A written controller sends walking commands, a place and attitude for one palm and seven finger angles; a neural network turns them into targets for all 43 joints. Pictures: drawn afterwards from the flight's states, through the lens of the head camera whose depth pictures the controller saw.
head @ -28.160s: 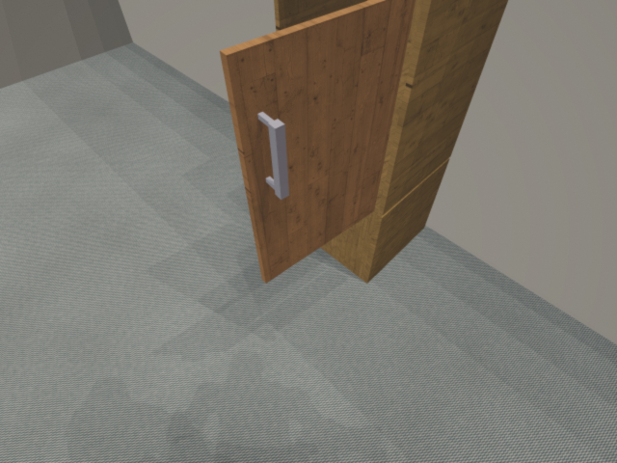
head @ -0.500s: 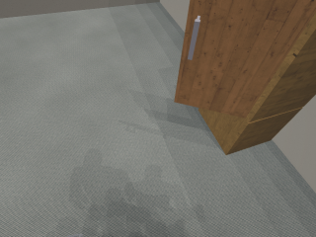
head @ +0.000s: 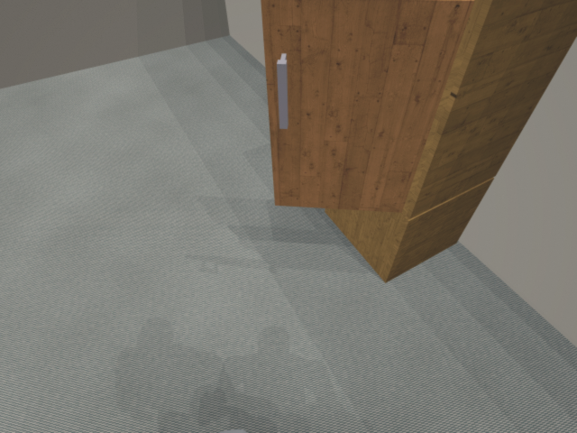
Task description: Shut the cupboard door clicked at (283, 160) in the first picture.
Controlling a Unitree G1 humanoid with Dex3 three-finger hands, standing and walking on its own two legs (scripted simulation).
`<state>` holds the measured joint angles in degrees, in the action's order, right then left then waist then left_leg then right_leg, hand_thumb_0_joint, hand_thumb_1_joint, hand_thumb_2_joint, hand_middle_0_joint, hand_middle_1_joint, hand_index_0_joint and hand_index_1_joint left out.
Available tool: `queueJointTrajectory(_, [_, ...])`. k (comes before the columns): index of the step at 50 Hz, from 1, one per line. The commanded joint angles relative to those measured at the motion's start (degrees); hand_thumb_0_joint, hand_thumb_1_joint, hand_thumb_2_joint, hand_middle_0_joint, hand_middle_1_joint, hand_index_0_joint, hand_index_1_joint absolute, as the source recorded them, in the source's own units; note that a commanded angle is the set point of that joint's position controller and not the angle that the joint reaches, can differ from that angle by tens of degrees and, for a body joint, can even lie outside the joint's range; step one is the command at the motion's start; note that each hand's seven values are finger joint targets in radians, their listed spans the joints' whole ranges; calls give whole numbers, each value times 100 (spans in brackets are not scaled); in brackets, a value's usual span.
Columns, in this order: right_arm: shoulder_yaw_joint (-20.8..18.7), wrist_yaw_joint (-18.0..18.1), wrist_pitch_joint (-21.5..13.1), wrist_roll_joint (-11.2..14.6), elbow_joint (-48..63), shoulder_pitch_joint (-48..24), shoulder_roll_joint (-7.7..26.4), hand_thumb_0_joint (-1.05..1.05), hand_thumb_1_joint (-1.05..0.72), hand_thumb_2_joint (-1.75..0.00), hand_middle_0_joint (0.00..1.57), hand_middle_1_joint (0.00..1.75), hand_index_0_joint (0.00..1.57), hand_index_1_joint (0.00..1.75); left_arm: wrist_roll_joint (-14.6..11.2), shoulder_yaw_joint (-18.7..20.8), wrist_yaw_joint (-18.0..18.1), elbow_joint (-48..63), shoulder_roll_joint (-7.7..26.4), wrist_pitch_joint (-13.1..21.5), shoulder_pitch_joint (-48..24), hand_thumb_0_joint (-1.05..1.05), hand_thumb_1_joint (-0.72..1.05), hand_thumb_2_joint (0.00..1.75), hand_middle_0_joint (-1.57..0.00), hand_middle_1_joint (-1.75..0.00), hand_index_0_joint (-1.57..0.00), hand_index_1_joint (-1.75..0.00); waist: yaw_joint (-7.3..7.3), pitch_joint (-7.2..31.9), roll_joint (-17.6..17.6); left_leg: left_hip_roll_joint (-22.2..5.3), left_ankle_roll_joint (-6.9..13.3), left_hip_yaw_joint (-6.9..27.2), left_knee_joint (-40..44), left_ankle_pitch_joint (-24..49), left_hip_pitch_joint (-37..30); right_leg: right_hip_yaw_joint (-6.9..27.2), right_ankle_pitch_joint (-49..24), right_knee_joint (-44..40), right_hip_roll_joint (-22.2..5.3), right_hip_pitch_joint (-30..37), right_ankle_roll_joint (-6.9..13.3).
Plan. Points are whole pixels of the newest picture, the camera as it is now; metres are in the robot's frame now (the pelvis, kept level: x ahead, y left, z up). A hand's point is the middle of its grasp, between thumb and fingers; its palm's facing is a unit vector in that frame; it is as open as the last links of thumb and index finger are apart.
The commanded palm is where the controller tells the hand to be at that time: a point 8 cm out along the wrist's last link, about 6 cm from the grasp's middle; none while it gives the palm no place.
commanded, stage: take the last steps up to it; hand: left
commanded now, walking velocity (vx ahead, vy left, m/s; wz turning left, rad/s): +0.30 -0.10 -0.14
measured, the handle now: (283, 92) +0.79 +0.04 +0.06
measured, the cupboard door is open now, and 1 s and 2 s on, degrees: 55 55 55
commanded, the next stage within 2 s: come to a stop and stand still in 0.78 s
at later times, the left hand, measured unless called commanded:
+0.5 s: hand (200, 376) +0.24 +0.17 -0.16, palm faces -0.12 -0.98 -0.17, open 7.3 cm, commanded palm none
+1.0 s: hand (249, 340) +0.32 +0.10 -0.19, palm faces +0.00 -0.99 -0.15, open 7.3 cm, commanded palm none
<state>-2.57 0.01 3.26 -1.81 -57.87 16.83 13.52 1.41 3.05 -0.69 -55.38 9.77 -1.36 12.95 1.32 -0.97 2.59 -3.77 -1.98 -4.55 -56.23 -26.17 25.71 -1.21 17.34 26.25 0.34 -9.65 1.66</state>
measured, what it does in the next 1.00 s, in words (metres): walks ahead: left foot, then right foot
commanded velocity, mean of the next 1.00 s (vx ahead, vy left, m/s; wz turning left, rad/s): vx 0.17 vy -0.06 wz -0.03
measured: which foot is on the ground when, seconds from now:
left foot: up 0.00-0.18, down 0.20-0.60, up 0.62-0.92, down 0.94-1.00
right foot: down 0.00-0.20, up 0.22-0.58, down 0.60-1.00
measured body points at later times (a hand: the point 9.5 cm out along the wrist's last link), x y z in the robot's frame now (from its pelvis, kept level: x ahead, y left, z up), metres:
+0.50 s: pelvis +0.14 -0.01 +0.01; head +0.17 +0.00 +0.46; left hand +0.25 +0.22 -0.14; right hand +0.06 -0.23 -0.14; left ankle +0.09 +0.12 -0.74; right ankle +0.20 -0.17 -0.69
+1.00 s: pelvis +0.32 -0.07 -0.01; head +0.34 -0.05 +0.44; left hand +0.32 +0.15 -0.18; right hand +0.39 -0.30 -0.14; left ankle +0.36 +0.01 -0.74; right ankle +0.24 -0.18 -0.74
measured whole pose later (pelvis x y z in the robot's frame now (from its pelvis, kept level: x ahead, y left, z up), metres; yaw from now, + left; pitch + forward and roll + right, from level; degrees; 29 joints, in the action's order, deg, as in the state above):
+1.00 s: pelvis +0.32 -0.07 -0.01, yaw -3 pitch +0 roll -2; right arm 0.0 0.7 -2.2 -1.4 -57.8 9.4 8.8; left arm 0.4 1.5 1.5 -63.9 9.5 0.5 16.3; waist -0.8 -2.0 -1.8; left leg -2.0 3.3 -7.0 -33.8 -14.2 19.1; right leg -7.3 21.4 29.2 -0.5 -7.1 0.0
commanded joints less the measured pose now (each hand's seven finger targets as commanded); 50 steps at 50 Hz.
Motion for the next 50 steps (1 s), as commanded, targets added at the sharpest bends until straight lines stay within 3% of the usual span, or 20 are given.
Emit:
queueJointTrajectory(1, [-129,-43,-308,-1,636,-399,328,0,-90,-90,20,30,20,30,7,205,78,211,1043,270,26,0,90,90,-20,-30,-20,-30,-33,-338,-1078,-183,-123,18,58,541,717,1097,268,-1555,-1286,-42,998])
queueJointTrajectory(5, [-119,-42,-405,14,678,-310,224,0,-90,-90,20,30,20,30,35,239,45,32,1129,286,104,0,90,90,-20,-30,-20,-30,6,-385,-1183,-107,-61,-106,1435,613,-142,1123,338,-1385,-1276,-339,977])
queueJointTrajectory(8, [-146,49,-553,-10,310,730,467,0,-90,-90,20,30,20,30,-35,226,-4,-20,962,229,23,0,90,90,-20,-30,-20,-30,431,-18,-314,-4,-56,-149,2856,1207,-2131,758,649,-144,-739,-1145,617])
queueJointTrajectory(9, [-253,112,-622,-100,139,1311,992,0,-90,-90,20,30,20,30,-70,157,-55,36,581,218,227,0,90,90,-20,-30,-20,-30,582,276,1078,-1126,295,1481,3578,387,-2942,311,771,1423,-115,-1933,286])
queueJointTrajectory(10, [-328,191,-615,-151,70,1811,1492,0,-90,-90,20,30,20,30,-64,100,-85,218,469,219,210,0,90,90,-20,-30,-20,-30,684,401,1767,-2439,874,3359,4404,-377,-3252,-108,1681,3000,295,-2794,76])
queueJointTrajectory(11, [-306,236,-587,-120,55,1682,1442,0,-90,-90,20,30,20,30,42,140,-86,272,712,186,-125,0,90,90,-20,-30,-20,-30,659,285,1189,-2594,997,3539,4643,-726,-2827,402,1401,3954,-1,-3035,118])
queueJointTrajectory(14, [-131,243,-659,-77,250,823,830,0,-90,-90,20,30,20,30,75,181,-191,169,633,180,-347,0,90,90,-20,-30,-20,-30,226,-438,426,-2051,872,2064,4690,352,-1708,431,220,4295,-493,-2971,-26])
queueJointTrajectory(18, [-97,222,-719,-49,106,770,658,0,-90,-90,20,30,20,30,22,119,-230,47,359,102,-199,0,90,90,-20,-30,-20,-30,52,-217,510,-1545,815,534,4544,1867,-1931,85,-270,3045,-496,-2515,-152])
queueJointTrajectory(25, [-185,105,-598,-56,-62,745,605,0,-90,-90,20,30,20,30,5,89,-203,131,364,161,-649,0,90,90,-20,-30,-20,-30,59,-420,607,-1456,822,88,4452,1457,-1572,-395,-702,1228,-374,-1512,-141])
queueJointTrajectory(28, [-183,75,-543,-15,-123,629,569,0,-90,-90,20,30,20,30,19,175,-149,-155,627,269,186,0,90,90,-20,-30,-20,-30,-358,-21,136,-1105,536,-197,3350,1802,-1264,-561,-788,287,-66,146,-20])
queueJointTrajectory(29, [-152,35,-555,41,-133,616,394,0,-90,-90,20,30,20,30,34,251,-99,-391,928,339,852,0,90,90,-20,-30,-20,-30,-671,264,-493,-737,365,-534,2234,1708,-589,-52,-328,-65,-458,1221,159])
queueJointTrajectory(30, [-47,-5,-576,119,2,689,-62,0,-90,-90,20,30,20,30,52,380,-8,-608,1500,413,1595,0,90,90,-20,-30,-20,-30,-892,705,-1929,57,161,-804,537,-102,605,1888,350,-791,-1817,2188,686])
queueJointTrajectory(31, [-51,18,-542,119,201,346,10,0,-90,-90,20,30,20,30,-45,367,22,-620,1640,390,1681,0,90,90,-20,-30,-20,-30,-892,563,-1776,148,247,-128,-650,-1125,995,2668,379,-1451,-2327,1743,972])
queueJointTrajectory(32, [-111,47,-496,116,189,230,49,0,-90,-90,20,30,20,30,-34,341,92,-539,1428,393,1202,0,90,90,-20,-30,-20,-30,-635,384,-2063,-34,283,263,-1196,-690,1175,2646,351,-1570,-2219,1330,964])
queueJointTrajectory(36, [-41,37,-442,27,-61,413,-138,0,-90,-90,20,30,20,30,-26,65,139,-245,546,464,115,0,90,90,-20,-30,-20,-30,10,206,-1004,-341,104,247,-500,460,399,530,-1753,-1271,-1547,172,877])
queueJointTrajectory(44, [74,-14,-491,34,24,196,-239,0,-90,-90,20,30,20,30,-53,37,132,-461,645,479,202,0,90,90,-20,-30,-20,-30,123,-45,-837,26,114,-192,2306,1426,-906,228,-1578,-970,-1311,-187,753])
queueJointTrajectory(45, [94,0,-534,31,-72,323,-152,0,-90,-90,20,30,20,30,-80,6,148,-484,557,455,172,0,90,90,-20,-30,-20,-30,183,12,-619,27,118,-94,2802,2138,-1462,92,-1672,-617,-1146,-366,558])
queueJointTrajectory(47, [76,96,-609,34,-136,513,350,0,-90,-90,20,30,20,30,-101,-125,235,-491,151,366,633,0,90,90,-20,-30,-20,-30,59,319,733,-1113,672,1136,2948,5244,-2339,-198,-636,212,-526,-770,-56])
queueJointTrajectory(48, [128,179,-557,57,-99,330,435,0,-90,-90,20,30,20,30,-111,-174,285,-544,152,310,717,0,90,90,-20,-30,-20,-30,-23,293,738,-1460,935,1291,3016,6345,-2162,-285,103,192,-405,-492,-202])
queueJointTrajectory(50, [159,302,-484,139,-90,-26,469,0,-90,-90,20,30,20,30,-131,-168,317,-652,376,153,782,0,90,90,-20,-30,-20,-30,-87,429,1096,-1425,995,1207,3255,7131,-2223,-234,509,387,-446,-258,-334])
